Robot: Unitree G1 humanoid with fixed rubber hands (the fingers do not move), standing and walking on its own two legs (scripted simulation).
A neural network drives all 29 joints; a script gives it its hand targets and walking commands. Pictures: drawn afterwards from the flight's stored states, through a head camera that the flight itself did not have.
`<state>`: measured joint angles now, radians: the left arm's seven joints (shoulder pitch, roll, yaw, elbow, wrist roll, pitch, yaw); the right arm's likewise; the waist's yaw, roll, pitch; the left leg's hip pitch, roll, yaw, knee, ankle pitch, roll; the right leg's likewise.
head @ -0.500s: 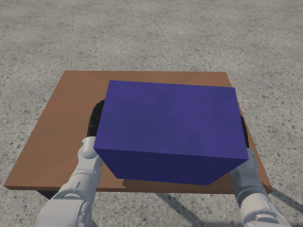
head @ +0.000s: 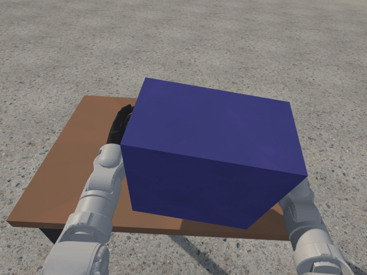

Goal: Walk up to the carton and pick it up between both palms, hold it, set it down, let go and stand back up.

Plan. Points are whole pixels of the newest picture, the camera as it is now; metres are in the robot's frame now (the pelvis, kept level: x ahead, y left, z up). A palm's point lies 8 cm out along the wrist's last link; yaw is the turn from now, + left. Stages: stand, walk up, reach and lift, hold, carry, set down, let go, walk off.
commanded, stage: reach and lift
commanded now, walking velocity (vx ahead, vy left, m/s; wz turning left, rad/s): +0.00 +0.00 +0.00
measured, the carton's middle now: (202, 162) +0.36 -0.02 +0.08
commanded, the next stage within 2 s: hold in 1.80 s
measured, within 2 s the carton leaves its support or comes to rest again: neither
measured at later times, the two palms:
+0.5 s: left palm (103, 134) +0.36 +0.19 +0.15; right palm (286, 155) +0.35 -0.19 +0.13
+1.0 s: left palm (97, 122) +0.35 +0.19 +0.19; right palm (294, 136) +0.35 -0.19 +0.18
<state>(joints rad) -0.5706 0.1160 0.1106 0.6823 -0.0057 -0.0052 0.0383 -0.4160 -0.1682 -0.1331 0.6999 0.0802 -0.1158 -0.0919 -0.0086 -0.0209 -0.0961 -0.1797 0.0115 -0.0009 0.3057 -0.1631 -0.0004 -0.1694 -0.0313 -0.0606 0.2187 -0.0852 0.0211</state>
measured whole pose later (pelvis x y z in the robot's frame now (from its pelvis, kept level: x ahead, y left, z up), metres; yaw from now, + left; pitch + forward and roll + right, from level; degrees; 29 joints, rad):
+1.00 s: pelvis -0.01 -0.01 +0.00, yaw +1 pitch -3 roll -1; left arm -0.58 0.10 0.31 0.12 0.16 0.64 -0.07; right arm -0.60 -0.14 -0.13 0.45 0.18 0.39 -0.08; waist -0.06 -0.06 -0.05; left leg -0.09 0.02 -0.01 0.30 -0.16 -0.01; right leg -0.08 -0.02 -0.07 0.23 -0.10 0.01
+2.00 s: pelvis -0.01 +0.00 +0.00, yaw +0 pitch -5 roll -1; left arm -0.63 0.08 0.32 0.09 0.19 0.76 -0.07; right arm -0.66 -0.21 -0.09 0.48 0.28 0.47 -0.10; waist -0.07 -0.03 -0.08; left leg -0.05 0.02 0.00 0.33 -0.19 -0.01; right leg -0.03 -0.02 -0.05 0.23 -0.10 0.02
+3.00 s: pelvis -0.01 -0.01 +0.00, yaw +0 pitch -5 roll -1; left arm -0.65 0.10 0.33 0.07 0.20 0.80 -0.08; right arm -0.70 -0.20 -0.10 0.47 0.26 0.50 -0.10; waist -0.06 -0.03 -0.07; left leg -0.06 0.03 0.00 0.33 -0.18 -0.01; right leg -0.05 -0.02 -0.05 0.24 -0.10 0.01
